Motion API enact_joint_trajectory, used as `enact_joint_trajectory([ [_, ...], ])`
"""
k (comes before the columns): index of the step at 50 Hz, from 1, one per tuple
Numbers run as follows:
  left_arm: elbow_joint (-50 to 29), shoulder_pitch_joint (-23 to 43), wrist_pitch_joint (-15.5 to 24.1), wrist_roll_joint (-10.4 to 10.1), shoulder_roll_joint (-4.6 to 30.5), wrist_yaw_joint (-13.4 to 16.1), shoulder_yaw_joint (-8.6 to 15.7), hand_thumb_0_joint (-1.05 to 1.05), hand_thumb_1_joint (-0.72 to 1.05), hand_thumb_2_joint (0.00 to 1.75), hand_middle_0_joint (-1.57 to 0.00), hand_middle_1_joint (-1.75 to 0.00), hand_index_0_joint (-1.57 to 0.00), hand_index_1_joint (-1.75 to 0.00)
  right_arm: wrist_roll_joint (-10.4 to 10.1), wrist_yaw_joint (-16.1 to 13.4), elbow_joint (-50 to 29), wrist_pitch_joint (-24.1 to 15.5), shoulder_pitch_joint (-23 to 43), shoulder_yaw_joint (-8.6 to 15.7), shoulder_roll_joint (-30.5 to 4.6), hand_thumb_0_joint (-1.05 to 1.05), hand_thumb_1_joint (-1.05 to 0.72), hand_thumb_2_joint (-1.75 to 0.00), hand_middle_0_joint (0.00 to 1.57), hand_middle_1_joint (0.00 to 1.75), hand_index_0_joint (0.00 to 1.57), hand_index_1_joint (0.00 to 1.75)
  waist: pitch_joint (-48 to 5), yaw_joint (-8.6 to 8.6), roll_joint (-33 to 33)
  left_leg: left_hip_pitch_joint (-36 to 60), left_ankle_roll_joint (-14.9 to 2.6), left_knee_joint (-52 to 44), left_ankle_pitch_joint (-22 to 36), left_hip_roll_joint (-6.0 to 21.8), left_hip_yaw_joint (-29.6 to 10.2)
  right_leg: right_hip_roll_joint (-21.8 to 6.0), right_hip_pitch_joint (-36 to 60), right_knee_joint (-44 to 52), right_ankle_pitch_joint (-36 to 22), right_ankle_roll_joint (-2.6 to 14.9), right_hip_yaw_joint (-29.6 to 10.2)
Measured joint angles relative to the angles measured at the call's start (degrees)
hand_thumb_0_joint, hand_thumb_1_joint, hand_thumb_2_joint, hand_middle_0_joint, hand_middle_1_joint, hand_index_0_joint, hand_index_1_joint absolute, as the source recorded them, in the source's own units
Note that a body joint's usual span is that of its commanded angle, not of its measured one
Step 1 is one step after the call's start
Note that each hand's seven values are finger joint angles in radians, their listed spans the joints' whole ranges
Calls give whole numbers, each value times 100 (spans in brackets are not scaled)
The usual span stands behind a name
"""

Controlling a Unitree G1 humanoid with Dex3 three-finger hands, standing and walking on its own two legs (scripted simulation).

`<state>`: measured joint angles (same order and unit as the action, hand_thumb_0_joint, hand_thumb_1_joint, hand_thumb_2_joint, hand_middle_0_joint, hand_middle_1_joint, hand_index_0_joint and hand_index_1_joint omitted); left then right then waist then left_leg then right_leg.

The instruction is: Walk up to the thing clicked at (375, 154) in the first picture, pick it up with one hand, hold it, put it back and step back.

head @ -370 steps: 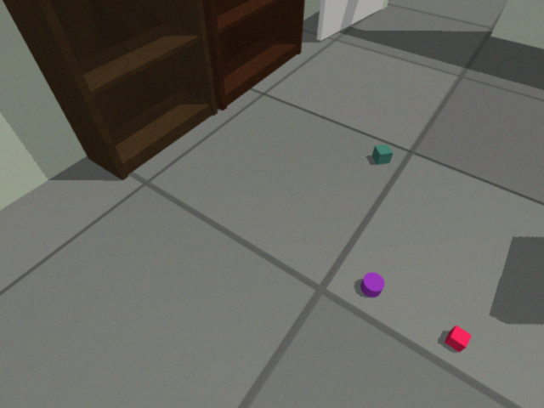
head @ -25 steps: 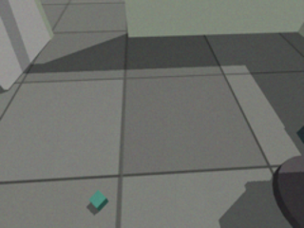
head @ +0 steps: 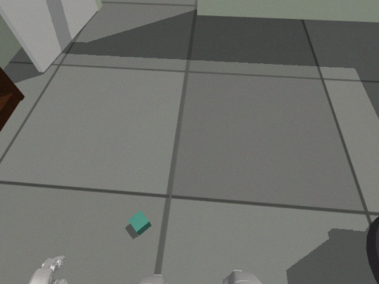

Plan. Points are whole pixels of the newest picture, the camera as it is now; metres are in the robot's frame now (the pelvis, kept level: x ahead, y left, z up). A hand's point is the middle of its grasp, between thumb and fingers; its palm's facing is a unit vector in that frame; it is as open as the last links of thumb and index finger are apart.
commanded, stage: walk up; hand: left
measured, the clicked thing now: (139, 222) +0.43 +0.26 -0.72
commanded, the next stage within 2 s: stand in 0.64 s
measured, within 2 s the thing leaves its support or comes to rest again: neither
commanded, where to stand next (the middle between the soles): +0.07 +0.00 m, yaw -4 degrees
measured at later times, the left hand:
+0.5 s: hand out of the picture +0.05 +0.28 -0.14, palm faces -0.06 -0.93 -0.36, open 7.3 cm
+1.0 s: hand out of the picture +0.10 +0.25 -0.12, palm faces -0.09 -0.94 -0.33, open 7.3 cm
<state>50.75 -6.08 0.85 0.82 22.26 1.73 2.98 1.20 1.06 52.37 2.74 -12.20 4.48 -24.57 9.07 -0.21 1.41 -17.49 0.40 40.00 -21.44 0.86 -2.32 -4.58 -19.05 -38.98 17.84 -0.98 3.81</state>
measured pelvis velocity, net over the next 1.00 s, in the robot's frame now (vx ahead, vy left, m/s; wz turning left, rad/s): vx -0.02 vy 0.01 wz -0.06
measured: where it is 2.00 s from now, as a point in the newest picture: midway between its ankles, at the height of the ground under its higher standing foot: outside the picture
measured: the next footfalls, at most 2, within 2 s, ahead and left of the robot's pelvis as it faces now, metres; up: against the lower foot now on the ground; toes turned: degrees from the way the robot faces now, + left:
right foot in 0.32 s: +0.00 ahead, -0.10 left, +0.00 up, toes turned -2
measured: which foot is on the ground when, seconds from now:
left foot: down 0.00-1.00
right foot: down 0.00-0.04, up 0.06-0.30, down 0.32-1.00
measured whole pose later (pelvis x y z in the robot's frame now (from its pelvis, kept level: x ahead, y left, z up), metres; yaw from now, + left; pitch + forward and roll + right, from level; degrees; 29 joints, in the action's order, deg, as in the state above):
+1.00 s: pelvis -0.02 +0.01 +0.03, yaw -3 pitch -3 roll +0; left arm 63.7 -4.0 1.4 0.4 20.0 -0.4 -0.2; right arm 0.1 0.6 64.3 -1.0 -5.7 0.5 -20.1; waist 2.9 -1.0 -0.2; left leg -7.0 0.5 18.8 -8.8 1.0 1.4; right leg 0.8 -4.0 -18.6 11.5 0.4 -1.0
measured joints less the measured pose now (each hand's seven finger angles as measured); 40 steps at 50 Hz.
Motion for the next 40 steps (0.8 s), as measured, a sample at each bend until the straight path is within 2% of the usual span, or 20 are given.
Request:
enact_joint_trajectory([
  [1,15,29,-33,-25,76,8,2,0,90,90,-20,-30,-21,-30,17,-10,17,-31,67,22,35,0,-91,-90,21,30,20,30,63,8,-154,77,1,-141,165,-106,83,-129,-80,-208,95,-50,-67],
  [2,47,56,-78,-55,138,23,14,0,90,90,-20,-30,-21,-30,45,-15,21,-46,144,25,94,0,-91,-90,21,30,20,30,138,53,-332,119,-25,-150,186,-220,190,-233,-149,-374,120,-9,-202],
  [3,81,59,-130,-89,160,43,18,0,90,90,-20,-30,-21,-30,63,-9,-9,-61,190,7,135,0,-91,-90,21,30,20,30,163,92,-398,116,-54,-122,171,-241,245,-163,-232,-571,440,55,-375],
  [5,204,52,-221,-113,147,79,-7,0,90,90,-20,-30,-21,-30,43,15,-71,-112,233,-46,191,0,-91,-90,21,30,20,30,122,22,-308,56,-118,-81,167,-151,132,219,-337,-1123,1248,149,-597],
  [7,295,19,-255,-140,160,72,-25,0,91,90,-20,-30,-21,-30,32,-2,-124,-127,260,-101,280,0,-91,-90,21,30,20,30,49,4,-300,64,-152,-212,257,-110,74,483,-401,-1628,1465,220,-760],
  [10,345,-128,-218,-166,166,43,-36,0,91,90,-20,-30,-20,-30,0,-55,-156,-187,361,-178,386,0,-90,-90,21,30,20,30,-50,103,-357,101,-167,-374,350,-89,183,620,-316,-1729,1227,239,-856],
  [15,537,-366,-162,-81,74,-57,-105,0,91,90,-20,-30,-20,-30,-3,-73,-213,-288,522,-263,416,0,-90,-90,21,30,20,30,-186,184,-295,113,-180,-266,279,-54,402,493,355,-431,1074,145,-618],
  [16,579,-404,-141,-61,48,-71,-115,0,91,90,-20,-30,-20,-30,-10,-69,-216,-296,551,-278,406,0,-90,-90,21,30,20,30,-209,196,-257,96,-171,-193,239,-28,444,483,528,-52,945,166,-557],
  [17,643,-410,-111,-34,-4,-77,-117,0,91,90,-20,-30,-20,-30,-26,-65,-199,-297,586,-286,380,0,-90,-90,21,30,20,30,-199,194,-159,92,-152,-107,198,34,441,528,665,261,444,154,-518],
  [19,746,-413,-50,34,-141,-99,-139,0,91,90,-20,-30,-20,-30,-92,-70,-107,-268,605,-290,335,0,-90,-90,21,30,20,30,-194,136,116,140,-99,-59,191,179,302,676,872,541,130,124,-388],
  [21,764,-493,-8,58,-161,-154,-181,0,91,90,-20,-30,-21,-30,-133,-68,10,-239,562,-315,379,0,-90,-90,21,30,20,30,-335,151,88,216,-82,-232,172,101,293,625,882,592,127,133,-412],
  [24,819,-512,-52,31,-168,-219,-212,1,90,90,-20,-30,-21,-30,-109,-35,194,-319,470,-336,420,0,-90,-90,21,30,20,30,-473,122,-36,441,-85,-723,588,-50,368,473,910,630,130,102,-475],
  [32,944,-284,10,-11,-180,-270,-216,1,90,90,-20,-30,-21,-30,-61,3,675,-387,315,-386,411,1,-90,-90,21,30,20,30,-638,68,-123,707,-44,-1341,823,-12,386,511,1166,1272,-195,127,-495],
  [40,1130,86,58,-67,-224,-235,-291,0,91,90,-20,-30,-21,-30,-116,-60,1016,-391,471,-378,379,1,-90,-90,21,30,20,30,-563,-58,-183,960,-23,-1870,1108,-15,384,510,1404,1775,-468,120,-493],
])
